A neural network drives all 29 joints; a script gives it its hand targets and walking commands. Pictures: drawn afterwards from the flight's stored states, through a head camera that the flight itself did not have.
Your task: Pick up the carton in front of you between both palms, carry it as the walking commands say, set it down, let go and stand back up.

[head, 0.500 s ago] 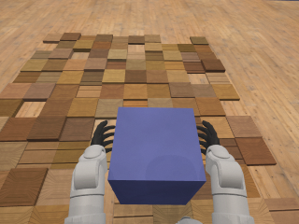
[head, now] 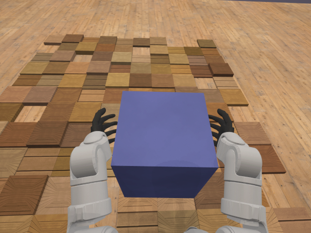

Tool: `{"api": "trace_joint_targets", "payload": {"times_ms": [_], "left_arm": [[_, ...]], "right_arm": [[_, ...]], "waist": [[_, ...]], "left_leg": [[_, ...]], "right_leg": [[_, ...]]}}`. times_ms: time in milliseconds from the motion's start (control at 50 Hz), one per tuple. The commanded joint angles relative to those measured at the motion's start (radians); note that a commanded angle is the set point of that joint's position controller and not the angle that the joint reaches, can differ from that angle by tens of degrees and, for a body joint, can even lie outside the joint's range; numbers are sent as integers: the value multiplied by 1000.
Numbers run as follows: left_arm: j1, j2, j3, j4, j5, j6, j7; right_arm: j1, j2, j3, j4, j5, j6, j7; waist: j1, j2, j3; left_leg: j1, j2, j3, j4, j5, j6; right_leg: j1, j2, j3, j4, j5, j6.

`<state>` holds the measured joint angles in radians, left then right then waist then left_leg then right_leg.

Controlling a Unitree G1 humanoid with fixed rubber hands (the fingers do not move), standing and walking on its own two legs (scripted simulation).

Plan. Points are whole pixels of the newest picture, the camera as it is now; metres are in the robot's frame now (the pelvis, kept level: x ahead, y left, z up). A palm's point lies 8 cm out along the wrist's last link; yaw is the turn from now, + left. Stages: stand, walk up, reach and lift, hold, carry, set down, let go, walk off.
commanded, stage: carry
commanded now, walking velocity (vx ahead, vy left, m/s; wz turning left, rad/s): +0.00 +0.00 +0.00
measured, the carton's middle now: (161, 148) +0.34 +0.00 +0.03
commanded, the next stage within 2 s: none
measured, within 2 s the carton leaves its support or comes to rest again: neither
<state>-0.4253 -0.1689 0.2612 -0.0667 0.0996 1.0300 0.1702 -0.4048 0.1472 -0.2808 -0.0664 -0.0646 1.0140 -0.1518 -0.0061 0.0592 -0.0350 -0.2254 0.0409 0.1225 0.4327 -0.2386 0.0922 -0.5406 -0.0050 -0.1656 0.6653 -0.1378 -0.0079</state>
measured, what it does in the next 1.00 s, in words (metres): shifts its weight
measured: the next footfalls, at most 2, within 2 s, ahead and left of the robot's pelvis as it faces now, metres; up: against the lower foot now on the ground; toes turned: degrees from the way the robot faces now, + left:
left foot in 1.38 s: +0.35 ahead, +0.06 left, +0.04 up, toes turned +5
right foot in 1.82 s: +0.59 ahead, -0.15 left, +0.03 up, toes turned -7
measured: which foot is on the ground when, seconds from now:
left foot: down 0.00-1.00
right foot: down 0.00-1.00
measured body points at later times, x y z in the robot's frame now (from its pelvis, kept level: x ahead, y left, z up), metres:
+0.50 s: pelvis +0.01 -0.02 +0.00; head +0.03 +0.00 +0.45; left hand +0.35 +0.14 +0.09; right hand +0.34 -0.17 +0.09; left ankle +0.00 +0.04 -0.75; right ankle +0.13 -0.14 -0.70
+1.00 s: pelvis +0.07 -0.05 +0.00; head +0.05 -0.05 +0.45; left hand +0.37 +0.11 +0.09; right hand +0.37 -0.20 +0.09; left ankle +0.00 +0.04 -0.75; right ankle +0.10 -0.16 -0.70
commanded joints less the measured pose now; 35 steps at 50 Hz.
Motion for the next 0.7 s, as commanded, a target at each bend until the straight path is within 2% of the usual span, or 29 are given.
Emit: {"api": "trace_joint_targets", "payload": {"times_ms": [0, 80, 160, 300, 680], "left_arm": [[-565, -742, -582, -13, -173, -13, 31], [-554, -756, -584, 13, -177, -15, 31], [-563, -788, -606, 6, -186, -20, 7], [-560, -776, -617, -36, -193, -33, 3], [-543, -752, -606, -33, -183, -30, 4]], "right_arm": [[-568, 698, 568, -44, 162, -16, -34], [-551, 711, 568, -21, 156, -17, -35], [-566, 742, 594, -33, 162, -20, -11], [-579, 737, 615, -80, 173, -31, -11], [-556, 720, 604, -60, 158, -25, -18]], "waist": [[-18, 40, -313], [-15, 44, -334], [-14, 38, -344], [-11, 23, -367], [-4, 8, -348]], "left_leg": [[75, 168, -129, -89, 231, -119], [103, 169, -116, -60, 340, -114], [112, 168, -106, -38, 389, -105], [107, 166, -109, -29, 339, -89], [49, 148, -109, -53, 130, -80]], "right_leg": [[127, -51, 96, -39, -53, -37], [123, -53, 95, -29, -39, -42], [126, -57, 99, -25, -33, -47], [150, -62, 110, -24, -31, -61], [174, -83, 138, -54, -34, -73]]}}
